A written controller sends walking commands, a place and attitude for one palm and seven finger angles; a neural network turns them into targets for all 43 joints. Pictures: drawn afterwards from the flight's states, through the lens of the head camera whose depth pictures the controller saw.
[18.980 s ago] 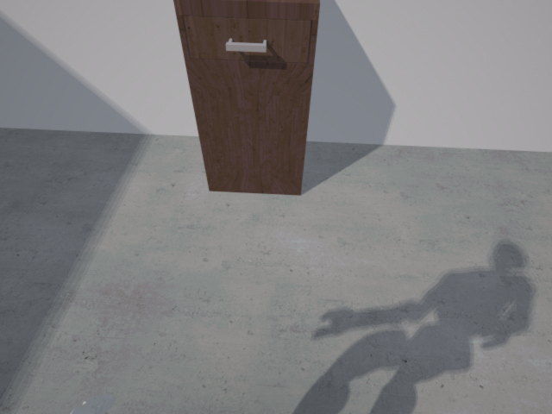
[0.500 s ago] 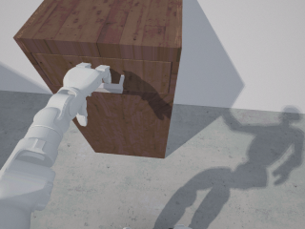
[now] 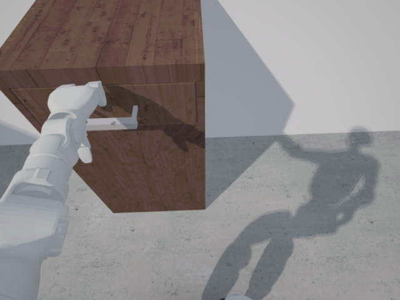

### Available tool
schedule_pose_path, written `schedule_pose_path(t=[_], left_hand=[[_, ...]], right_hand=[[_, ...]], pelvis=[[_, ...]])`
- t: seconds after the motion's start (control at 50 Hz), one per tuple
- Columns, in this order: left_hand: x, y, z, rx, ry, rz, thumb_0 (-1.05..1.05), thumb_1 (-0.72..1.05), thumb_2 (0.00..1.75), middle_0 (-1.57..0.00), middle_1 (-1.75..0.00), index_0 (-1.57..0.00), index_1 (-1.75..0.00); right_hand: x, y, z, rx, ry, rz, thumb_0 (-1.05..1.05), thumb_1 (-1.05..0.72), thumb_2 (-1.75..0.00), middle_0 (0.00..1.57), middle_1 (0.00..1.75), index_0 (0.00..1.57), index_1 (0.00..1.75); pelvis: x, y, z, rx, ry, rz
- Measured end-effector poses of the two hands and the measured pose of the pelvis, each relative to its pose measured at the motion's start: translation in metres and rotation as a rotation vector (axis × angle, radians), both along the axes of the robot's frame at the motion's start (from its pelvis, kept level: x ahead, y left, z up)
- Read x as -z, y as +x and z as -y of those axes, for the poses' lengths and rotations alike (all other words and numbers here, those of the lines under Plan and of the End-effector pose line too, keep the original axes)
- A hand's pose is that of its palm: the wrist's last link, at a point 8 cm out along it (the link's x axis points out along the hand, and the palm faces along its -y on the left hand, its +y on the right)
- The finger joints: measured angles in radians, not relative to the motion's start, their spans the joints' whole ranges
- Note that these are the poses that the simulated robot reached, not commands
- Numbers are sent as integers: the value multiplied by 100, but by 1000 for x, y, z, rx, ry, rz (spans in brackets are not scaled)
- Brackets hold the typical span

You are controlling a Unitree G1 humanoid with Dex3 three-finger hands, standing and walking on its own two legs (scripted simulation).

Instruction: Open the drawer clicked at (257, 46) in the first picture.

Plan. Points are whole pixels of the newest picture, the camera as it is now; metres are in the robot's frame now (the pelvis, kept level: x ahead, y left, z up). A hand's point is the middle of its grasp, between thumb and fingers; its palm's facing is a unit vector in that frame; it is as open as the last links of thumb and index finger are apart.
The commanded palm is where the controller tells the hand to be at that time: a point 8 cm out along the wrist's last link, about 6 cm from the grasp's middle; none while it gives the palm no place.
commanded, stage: move the hooked fingers above the handle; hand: left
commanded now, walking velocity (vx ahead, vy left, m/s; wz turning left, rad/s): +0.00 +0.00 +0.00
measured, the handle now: (110, 117) +0.55 +0.19 +0.01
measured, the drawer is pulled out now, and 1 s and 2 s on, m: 0.00 0.00 0.00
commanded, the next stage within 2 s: lower the fingers behind the handle in 1.88 s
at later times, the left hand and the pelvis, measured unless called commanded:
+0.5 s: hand (97, 106) +0.51 +0.19 +0.09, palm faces +0.02 +0.02 -1.00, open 13.4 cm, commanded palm +0.48 +0.22 +0.12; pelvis +0.01 +0.01 +0.00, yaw +1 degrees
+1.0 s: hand (91, 109) +0.51 +0.21 +0.08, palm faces +0.09 -0.04 -1.00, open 13.4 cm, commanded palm +0.49 +0.22 +0.13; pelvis +0.01 +0.01 -0.01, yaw +3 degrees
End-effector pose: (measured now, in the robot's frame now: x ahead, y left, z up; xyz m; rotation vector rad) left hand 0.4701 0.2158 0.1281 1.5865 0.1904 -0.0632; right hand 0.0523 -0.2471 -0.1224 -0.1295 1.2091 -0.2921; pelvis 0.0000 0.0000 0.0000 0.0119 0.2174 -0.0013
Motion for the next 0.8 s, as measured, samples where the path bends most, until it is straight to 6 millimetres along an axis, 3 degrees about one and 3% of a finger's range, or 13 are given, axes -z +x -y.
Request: schedule_pose_path(t=[0.06, 0.12, 0.18, 0.26, 0.3, 0.4, 0.54, 0.7, 0.8], left_hand=[[16, -11, -14, 52, 0, -33, 0, -49, 31, -34, -121, -32, -122], [24, -19, -14, 148, -10, -9, 0, -49, 31, -33, -120, -32, -121], [22, -19, -2, 233, -42, 73, 0, -49, 31, -33, -120, -32, -120], [7, -2, 12, 247, -88, 219, 0, -49, 31, -33, -120, -32, -120], [-1, 11, 13, 201, -87, 271, 0, -50, 31, -34, -121, -32, -120], [-10, 17, 22, 125, -50, 270, 0, -49, 31, -45, -130, -41, -131], [-18, 14, 28, 42, -10, 142, 0, -49, 31, -39, -124, -35, -127], [15, 0, -4, 54, -13, -16, 0, -49, 31, -33, -121, -32, -121], [24, -9, -5, 179, -40, 46, 0, -49, 31, -33, -120, -32, -120]], right_hand=[[-2, -10, 13, -23, -48, -33, 0, -90, -90, 21, 30, 20, 30], [-3, -20, 25, -54, -92, -93, 0, -90, -90, 21, 30, 20, 30], [-4, -26, 34, -73, -122, -143, 0, -90, -90, 21, 30, 20, 30], [-4, -26, 37, -66, -131, -158, 0, -91, -90, 20, 30, 20, 30], [-3, -25, 35, -54, -120, -151, 0, -91, -90, 20, 30, 20, 30], [7, -19, 17, -49, -43, -141, 0, -91, -90, 20, 30, 19, 30], [8, -5, -8, -12, 32, -52, 0, -91, -90, 21, 30, 20, 30], [1, -11, 4, -17, -30, -24, 0, -90, -90, 21, 30, 20, 30], [1, -23, 22, -57, -88, -112, 0, -90, -90, 21, 30, 20, 30]], pelvis=[[2, -3, 0, -17, -5, -10], [6, -3, -1, -43, -12, -28], [9, -1, -3, -61, -18, -47], [12, 4, -6, -64, -23, -68], [13, 6, -8, -57, -24, -77], [10, 10, -12, -37, -22, -71], [3, 5, -9, -10, -8, -23], [5, -3, -3, -13, -6, -26], [9, 0, -3, -43, -15, -53]])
